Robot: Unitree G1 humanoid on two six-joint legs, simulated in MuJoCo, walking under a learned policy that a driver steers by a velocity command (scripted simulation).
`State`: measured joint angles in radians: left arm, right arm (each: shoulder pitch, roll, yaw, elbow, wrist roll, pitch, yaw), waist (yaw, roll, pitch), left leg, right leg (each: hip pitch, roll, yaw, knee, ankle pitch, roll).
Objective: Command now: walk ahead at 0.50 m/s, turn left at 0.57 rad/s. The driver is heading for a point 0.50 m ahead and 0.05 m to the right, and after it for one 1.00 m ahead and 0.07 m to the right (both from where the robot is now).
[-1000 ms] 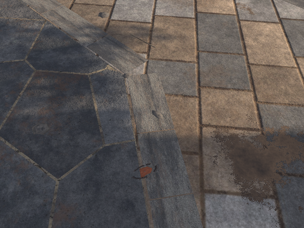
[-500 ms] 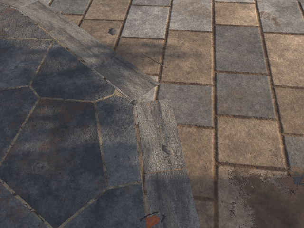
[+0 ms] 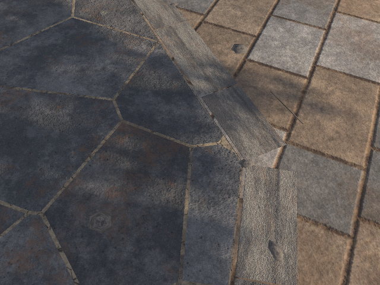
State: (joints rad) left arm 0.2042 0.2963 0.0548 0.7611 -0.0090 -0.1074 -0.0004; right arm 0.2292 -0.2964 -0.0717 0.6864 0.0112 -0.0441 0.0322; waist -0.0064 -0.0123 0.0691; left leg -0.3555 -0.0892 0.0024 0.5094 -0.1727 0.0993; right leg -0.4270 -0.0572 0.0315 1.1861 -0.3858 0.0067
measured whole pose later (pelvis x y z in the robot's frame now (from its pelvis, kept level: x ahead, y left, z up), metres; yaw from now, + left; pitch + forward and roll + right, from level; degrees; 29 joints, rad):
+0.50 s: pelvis +0.28 -0.05 +0.01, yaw +6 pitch +1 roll +0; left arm 0.24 0.28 0.05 0.75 -0.01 -0.09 -0.04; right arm 0.27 -0.29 -0.05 0.72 0.00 -0.07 0.00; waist 0.01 0.03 0.02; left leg -0.41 -0.01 -0.06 1.11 -0.36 0.02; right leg -0.30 0.08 0.04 0.44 -0.16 -0.07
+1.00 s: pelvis +0.54 +0.01 +0.01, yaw -10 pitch +1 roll +1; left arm 0.31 0.32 0.07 0.74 -0.03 -0.02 0.01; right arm 0.21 -0.26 -0.06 0.71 -0.01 -0.10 0.01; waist 0.00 -0.05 0.02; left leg -0.22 -0.04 0.03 0.39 -0.19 0.03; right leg -0.50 -0.03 0.07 1.13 -0.34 0.00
